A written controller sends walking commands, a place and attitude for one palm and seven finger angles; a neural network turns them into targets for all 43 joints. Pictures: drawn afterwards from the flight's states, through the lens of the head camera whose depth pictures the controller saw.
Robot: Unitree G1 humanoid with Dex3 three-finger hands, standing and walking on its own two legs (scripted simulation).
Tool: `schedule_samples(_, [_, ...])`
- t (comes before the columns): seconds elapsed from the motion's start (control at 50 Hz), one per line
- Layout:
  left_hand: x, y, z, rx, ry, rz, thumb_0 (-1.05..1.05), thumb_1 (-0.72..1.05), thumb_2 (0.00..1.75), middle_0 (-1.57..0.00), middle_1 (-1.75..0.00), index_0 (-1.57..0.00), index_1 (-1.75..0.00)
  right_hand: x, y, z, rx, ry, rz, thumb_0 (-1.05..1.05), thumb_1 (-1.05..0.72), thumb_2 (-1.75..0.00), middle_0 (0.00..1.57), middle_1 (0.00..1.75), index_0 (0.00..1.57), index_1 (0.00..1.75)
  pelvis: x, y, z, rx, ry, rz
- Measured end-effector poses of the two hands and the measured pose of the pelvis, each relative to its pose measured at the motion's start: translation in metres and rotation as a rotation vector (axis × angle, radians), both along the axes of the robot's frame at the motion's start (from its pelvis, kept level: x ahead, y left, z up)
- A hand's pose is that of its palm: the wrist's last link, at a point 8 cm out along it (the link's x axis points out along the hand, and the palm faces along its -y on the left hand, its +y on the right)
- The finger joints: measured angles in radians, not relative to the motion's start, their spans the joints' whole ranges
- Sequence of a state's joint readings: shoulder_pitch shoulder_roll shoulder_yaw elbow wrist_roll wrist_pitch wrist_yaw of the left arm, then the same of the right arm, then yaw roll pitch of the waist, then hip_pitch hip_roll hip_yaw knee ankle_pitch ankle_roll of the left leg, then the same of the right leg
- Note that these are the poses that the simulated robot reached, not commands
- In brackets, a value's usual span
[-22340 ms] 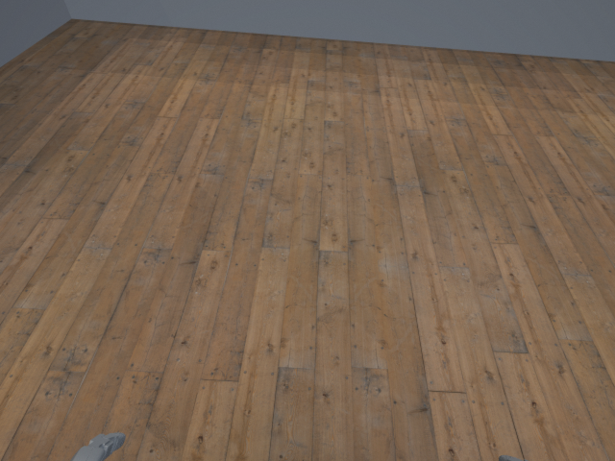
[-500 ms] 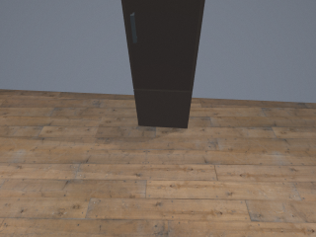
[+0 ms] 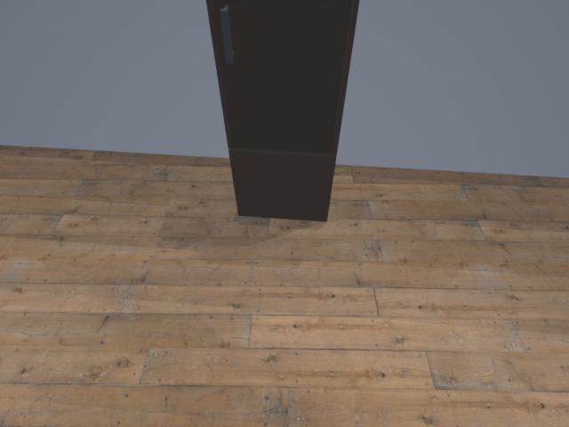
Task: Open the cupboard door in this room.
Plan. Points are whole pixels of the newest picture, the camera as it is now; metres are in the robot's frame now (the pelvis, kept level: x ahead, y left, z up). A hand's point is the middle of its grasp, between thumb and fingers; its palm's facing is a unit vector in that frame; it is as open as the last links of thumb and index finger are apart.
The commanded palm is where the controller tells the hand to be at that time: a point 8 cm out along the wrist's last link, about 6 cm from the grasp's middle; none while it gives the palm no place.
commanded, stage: walk to a spot facing it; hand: left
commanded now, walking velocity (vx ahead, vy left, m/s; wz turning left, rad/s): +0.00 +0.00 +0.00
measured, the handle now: (228, 34) +1.08 +0.21 +0.08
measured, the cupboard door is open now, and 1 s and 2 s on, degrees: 0 0 0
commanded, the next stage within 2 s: turn to face it in 0.58 s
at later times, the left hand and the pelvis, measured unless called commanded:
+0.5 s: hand out of the picture -0.01 +0.22 -0.20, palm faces +0.17 -0.98 -0.14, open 7.4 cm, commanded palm none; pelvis +0.06 +0.06 -0.02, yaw +6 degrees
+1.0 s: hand (182, 337) +0.31 +0.22 -0.19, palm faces +0.06 -0.98 -0.19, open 7.4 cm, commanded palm none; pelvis +0.23 +0.05 -0.03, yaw +3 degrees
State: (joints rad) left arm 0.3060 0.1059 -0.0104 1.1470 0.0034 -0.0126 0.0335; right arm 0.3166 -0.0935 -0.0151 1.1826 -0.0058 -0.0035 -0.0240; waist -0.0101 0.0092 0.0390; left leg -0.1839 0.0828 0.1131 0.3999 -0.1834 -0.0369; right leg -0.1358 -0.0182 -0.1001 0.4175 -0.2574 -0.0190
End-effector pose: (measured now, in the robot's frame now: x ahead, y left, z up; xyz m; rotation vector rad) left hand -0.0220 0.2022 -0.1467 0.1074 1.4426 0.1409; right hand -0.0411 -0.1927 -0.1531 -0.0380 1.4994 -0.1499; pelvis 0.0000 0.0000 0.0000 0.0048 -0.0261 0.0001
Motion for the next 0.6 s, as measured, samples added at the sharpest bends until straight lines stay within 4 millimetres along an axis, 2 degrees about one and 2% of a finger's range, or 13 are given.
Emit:
schedule_samples(0.06, [0.001,-0.001,-0.001,-0.002,-0.004,0.005,0.00,0.91,0.90,-0.20,-0.30,-0.20,-0.30,0.014,0.001,0.000,-0.002,-0.033,0.008,0.00,-0.91,-0.90,0.20,0.30,0.20,0.29,0.002,0.000,0.000,0.000,0.001,0.000])
schedule_samples(0.2, [0.004,0.001,-0.003,-0.007,-0.012,0.021,0.00,0.91,0.90,-0.20,-0.30,-0.20,-0.30,0.030,-0.009,0.000,-0.033,-0.056,0.027,0.02,-0.92,-0.90,0.20,0.30,0.20,0.29,0.010,0.003,-0.002,-0.001,0.000,0.009])
schedule_samples(0.3, [0.005,0.013,-0.010,-0.014,-0.016,0.079,0.00,0.91,0.90,-0.20,-0.30,-0.20,-0.30,0.044,-0.011,0.001,-0.052,-0.039,0.069,0.01,-0.92,-0.90,0.20,0.30,0.20,0.29,0.022,0.011,-0.007,-0.016,0.011,0.052])
schedule_samples(0.36, [0.001,0.026,-0.014,-0.016,-0.015,0.126,0.00,0.91,0.90,-0.20,-0.30,-0.20,-0.30,0.065,-0.009,0.005,-0.074,-0.033,0.110,0.01,-0.91,-0.90,0.20,0.30,0.20,0.29,0.032,0.022,-0.009,-0.026,0.017,0.084])
schedule_samples(0.46, [-0.003,0.057,-0.028,-0.030,0.052,0.170,0.00,0.91,0.90,-0.20,-0.30,-0.20,-0.30,0.123,0.006,0.006,-0.125,-0.121,0.171,0.01,-0.91,-0.90,0.20,0.30,0.20,0.29,0.055,0.050,-0.020,-0.020,0.018,0.120])
schedule_samples(0.52, [0.013,0.077,-0.026,-0.023,0.086,0.143,0.00,0.91,0.90,-0.20,-0.30,-0.20,-0.30,0.145,0.018,0.010,-0.139,-0.179,0.160,0.00,-0.91,-0.90,0.20,0.30,0.20,0.29,0.069,0.064,-0.018,-0.018,0.015,0.107])
schedule_samples(0.6, [0.067,0.103,-0.011,0.007,0.010,0.114,0.00,0.91,0.90,-0.20,-0.30,-0.20,-0.30,0.156,0.039,0.017,-0.116,-0.160,0.152,0.00,-0.91,-0.90,0.19,0.30,0.20,0.29,0.091,0.076,-0.005,-0.023,0.019,0.122])
